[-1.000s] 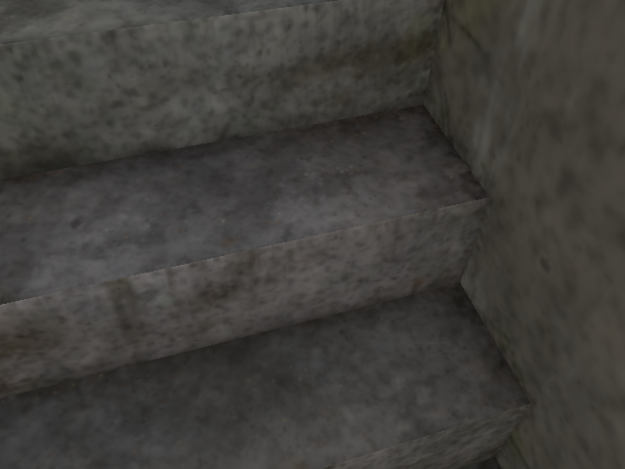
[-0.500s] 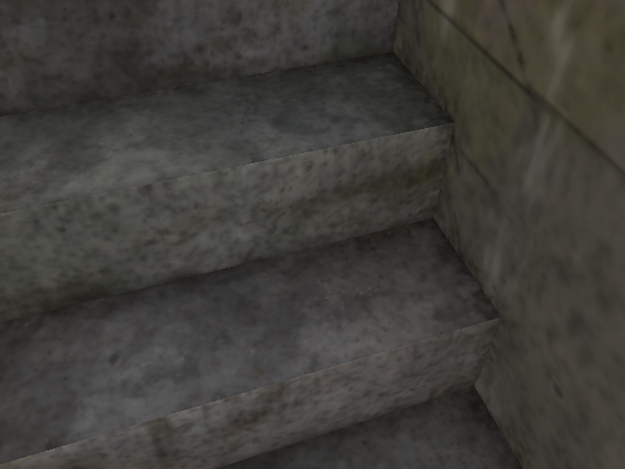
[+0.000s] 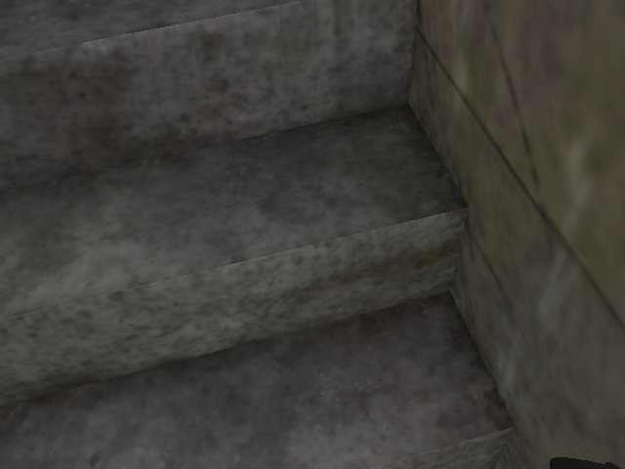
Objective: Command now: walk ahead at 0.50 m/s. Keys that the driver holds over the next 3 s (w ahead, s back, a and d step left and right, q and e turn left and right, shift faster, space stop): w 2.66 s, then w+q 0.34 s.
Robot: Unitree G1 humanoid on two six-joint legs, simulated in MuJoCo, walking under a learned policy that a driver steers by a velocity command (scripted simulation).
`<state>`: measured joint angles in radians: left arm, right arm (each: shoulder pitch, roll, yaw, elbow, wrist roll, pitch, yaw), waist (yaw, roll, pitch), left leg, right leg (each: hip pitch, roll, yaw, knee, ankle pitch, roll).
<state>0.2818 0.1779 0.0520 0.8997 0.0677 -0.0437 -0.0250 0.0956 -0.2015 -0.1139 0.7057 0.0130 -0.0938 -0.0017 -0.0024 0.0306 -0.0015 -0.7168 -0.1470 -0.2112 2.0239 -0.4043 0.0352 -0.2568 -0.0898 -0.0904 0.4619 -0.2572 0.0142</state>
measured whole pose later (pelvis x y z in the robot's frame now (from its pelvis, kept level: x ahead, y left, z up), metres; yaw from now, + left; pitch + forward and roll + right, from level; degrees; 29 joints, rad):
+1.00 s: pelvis +0.13 +0.08 +0.20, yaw +2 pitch +1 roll +0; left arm 0.44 0.22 0.07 0.96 0.03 -0.01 0.03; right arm 0.23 -0.15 -0.03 0.80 0.04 -0.06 -0.04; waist 0.00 0.02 0.01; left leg -1.03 -0.08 -0.23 2.21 -0.15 0.02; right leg -0.23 -0.03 -0.15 0.48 -0.26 -0.05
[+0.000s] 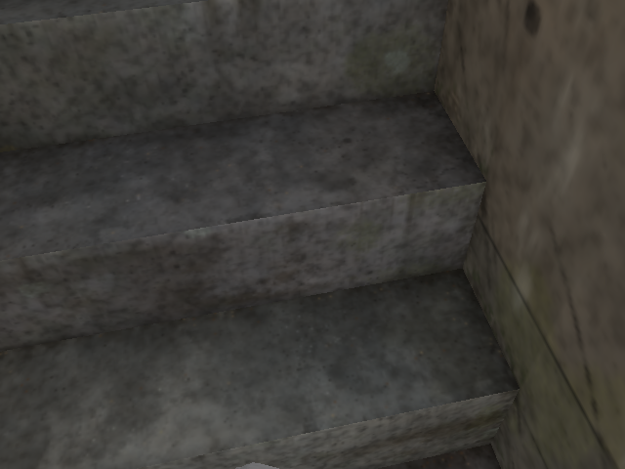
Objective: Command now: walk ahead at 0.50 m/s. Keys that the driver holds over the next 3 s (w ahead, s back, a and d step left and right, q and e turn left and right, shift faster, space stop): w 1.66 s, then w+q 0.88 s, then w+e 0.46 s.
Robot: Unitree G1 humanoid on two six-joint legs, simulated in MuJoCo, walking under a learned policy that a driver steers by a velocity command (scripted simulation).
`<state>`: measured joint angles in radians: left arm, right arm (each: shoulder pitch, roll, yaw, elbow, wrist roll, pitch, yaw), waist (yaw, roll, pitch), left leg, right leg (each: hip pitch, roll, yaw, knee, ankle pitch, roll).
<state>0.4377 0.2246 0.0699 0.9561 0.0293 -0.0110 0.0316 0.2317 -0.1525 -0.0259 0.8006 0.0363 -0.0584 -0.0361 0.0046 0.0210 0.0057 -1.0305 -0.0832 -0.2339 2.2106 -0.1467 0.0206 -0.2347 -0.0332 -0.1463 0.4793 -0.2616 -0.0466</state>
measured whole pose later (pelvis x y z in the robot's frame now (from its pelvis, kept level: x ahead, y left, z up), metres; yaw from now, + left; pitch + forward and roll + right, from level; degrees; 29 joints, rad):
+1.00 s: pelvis +0.40 +0.09 +0.30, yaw +1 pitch +0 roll -2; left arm 0.07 0.18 0.00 0.71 0.04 0.03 0.04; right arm 0.43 -0.16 -0.06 1.11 0.05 -0.10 0.01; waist 0.02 0.01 0.02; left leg -0.28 0.00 -0.18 1.28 -0.02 0.07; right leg -0.75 -0.05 -0.17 1.26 -0.52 -0.11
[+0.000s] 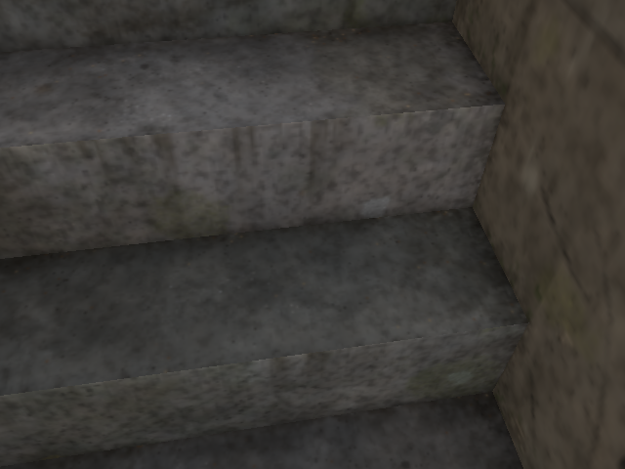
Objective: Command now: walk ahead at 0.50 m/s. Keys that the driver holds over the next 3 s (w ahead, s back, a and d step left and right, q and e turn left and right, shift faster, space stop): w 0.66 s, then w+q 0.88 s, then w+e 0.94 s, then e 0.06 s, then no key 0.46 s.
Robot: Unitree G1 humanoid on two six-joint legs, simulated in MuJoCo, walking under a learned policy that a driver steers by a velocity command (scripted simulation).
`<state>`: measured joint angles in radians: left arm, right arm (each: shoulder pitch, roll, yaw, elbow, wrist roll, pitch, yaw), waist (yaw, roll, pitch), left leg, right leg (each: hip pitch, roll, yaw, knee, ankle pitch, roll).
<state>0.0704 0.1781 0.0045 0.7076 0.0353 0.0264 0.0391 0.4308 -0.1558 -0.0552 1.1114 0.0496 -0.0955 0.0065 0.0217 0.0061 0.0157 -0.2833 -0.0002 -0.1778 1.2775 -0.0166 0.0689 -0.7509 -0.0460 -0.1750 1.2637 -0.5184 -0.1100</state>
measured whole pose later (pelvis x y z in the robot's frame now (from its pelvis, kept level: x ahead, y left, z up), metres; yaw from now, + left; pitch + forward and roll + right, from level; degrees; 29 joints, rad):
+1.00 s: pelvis +0.34 +0.00 +0.33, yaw +5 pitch -2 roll +1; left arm 0.10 0.08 -0.02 0.81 0.13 -0.03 0.06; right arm 0.48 -0.05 -0.18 0.73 0.06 -0.01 -0.03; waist 0.01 0.01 -0.04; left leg -0.56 -0.07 -0.19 1.66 -0.31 -0.03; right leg -0.32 -0.10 -0.04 0.72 -0.16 0.00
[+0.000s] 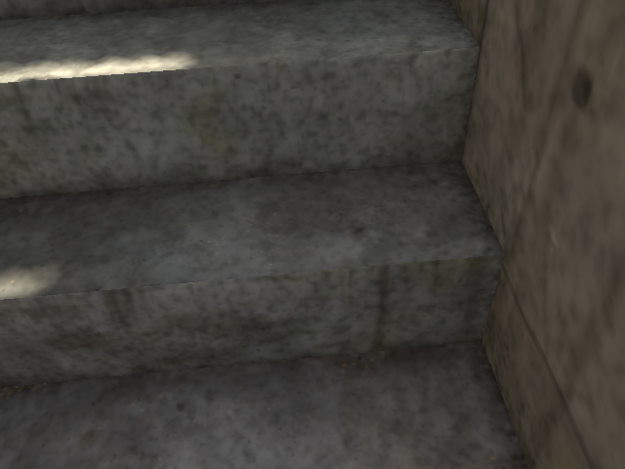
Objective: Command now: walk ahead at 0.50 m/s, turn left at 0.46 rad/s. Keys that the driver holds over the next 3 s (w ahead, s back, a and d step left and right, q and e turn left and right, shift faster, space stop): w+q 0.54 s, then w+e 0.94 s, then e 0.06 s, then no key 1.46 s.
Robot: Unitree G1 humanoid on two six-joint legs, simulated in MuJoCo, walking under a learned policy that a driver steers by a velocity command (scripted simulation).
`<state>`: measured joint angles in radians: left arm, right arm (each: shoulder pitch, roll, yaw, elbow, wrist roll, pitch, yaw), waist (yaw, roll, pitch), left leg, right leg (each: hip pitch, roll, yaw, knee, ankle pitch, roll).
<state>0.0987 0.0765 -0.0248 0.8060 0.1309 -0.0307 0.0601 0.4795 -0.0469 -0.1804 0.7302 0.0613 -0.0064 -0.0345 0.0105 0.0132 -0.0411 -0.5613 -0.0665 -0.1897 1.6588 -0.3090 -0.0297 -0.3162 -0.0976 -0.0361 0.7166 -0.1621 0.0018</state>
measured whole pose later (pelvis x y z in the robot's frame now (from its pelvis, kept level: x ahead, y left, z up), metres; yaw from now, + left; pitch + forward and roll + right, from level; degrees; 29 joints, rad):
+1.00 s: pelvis +0.12 +0.17 +0.13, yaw +15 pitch -1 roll -3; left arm 0.35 0.29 0.06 0.86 0.03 0.00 0.00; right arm 0.10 -0.30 -0.06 0.74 -0.01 -0.05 0.00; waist 0.10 0.09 -0.06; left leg -0.58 0.04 -0.09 1.75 -0.10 0.09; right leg -0.55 0.08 -0.04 1.06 -0.49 -0.04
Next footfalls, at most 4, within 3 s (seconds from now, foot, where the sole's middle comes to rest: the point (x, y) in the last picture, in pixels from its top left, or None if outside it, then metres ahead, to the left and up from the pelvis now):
0.36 left None -0.05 0.35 -0.78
0.88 right None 0.23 0.09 -0.57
1.42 left None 0.39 0.36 -0.36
1.90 right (354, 408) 0.51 -0.01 -0.36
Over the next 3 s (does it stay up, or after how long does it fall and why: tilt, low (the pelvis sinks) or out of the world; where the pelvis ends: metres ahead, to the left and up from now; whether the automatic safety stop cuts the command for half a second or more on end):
stays up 0.44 0.13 0.42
